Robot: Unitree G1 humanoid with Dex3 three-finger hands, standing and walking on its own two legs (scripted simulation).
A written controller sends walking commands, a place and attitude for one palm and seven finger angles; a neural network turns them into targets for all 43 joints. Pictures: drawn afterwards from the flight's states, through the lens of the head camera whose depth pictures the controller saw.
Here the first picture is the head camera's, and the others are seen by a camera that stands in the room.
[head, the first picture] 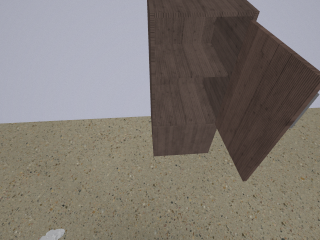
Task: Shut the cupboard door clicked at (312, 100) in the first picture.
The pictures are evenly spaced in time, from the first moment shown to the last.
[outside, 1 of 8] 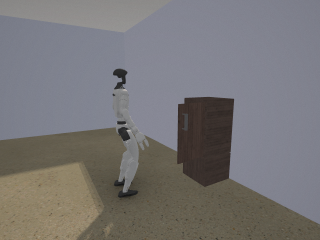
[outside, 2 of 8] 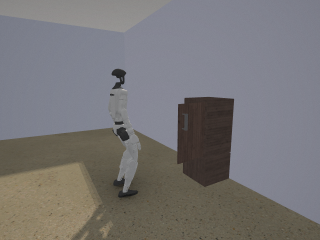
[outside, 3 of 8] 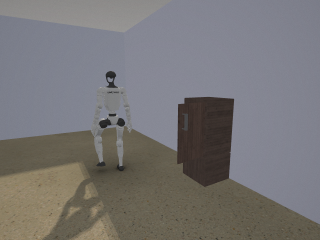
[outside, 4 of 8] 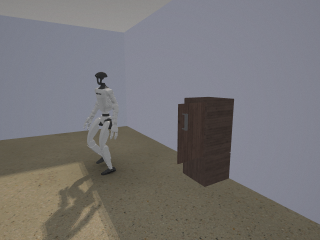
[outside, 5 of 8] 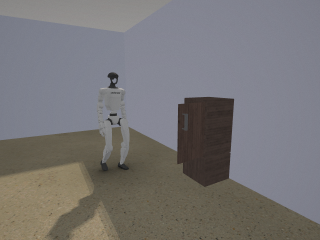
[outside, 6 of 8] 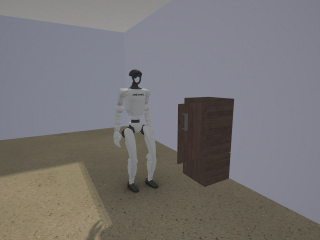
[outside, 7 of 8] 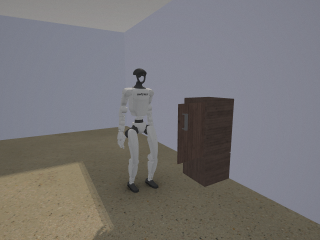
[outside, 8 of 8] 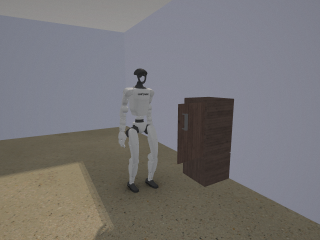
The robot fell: no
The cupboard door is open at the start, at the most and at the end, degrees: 96 96 96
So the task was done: no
